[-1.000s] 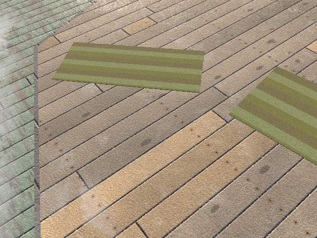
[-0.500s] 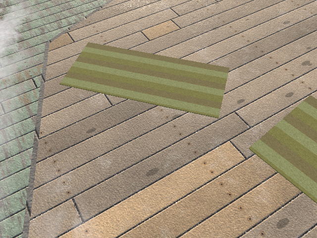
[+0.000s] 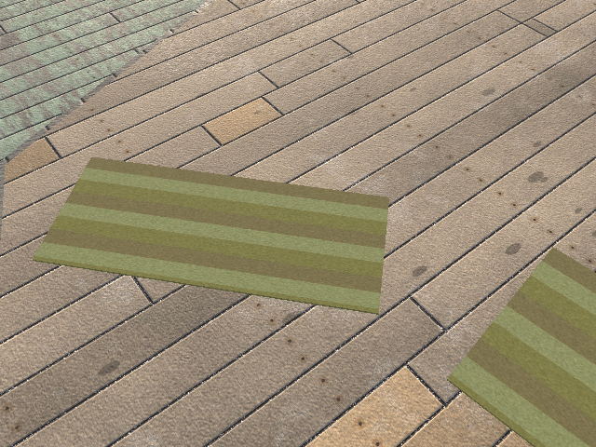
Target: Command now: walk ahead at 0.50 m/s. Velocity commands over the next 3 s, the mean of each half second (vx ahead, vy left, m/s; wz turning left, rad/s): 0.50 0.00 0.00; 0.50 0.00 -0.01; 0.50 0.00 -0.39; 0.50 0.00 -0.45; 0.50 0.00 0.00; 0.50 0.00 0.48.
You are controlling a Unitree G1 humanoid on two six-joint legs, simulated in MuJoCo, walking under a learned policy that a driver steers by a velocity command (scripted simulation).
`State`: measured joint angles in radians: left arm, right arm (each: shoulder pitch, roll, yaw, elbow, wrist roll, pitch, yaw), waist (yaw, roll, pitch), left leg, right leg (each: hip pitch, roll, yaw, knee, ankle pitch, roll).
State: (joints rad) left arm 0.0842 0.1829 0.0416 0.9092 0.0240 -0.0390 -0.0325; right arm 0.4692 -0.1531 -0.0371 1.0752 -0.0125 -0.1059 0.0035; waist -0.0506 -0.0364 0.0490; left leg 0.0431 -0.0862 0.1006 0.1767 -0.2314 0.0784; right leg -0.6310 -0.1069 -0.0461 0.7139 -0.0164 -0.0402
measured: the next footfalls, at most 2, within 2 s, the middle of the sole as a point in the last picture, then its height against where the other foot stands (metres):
right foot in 0.16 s outside the picture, level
left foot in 0.72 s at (263, 403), level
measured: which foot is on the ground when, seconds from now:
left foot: down 0.00-0.16, up 0.18-0.70, down 0.72-1.00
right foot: up 0.00-0.14, down 0.16-0.72, up 0.74-1.00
